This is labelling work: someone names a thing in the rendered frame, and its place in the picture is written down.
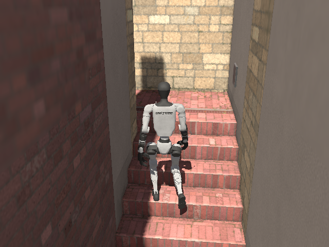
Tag stairs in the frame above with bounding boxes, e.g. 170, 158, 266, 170
115, 119, 246, 247

